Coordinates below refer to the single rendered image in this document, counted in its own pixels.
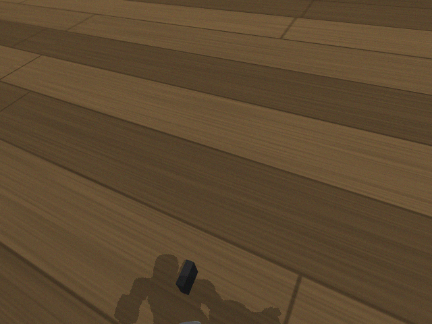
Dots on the carton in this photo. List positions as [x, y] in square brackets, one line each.
[187, 277]

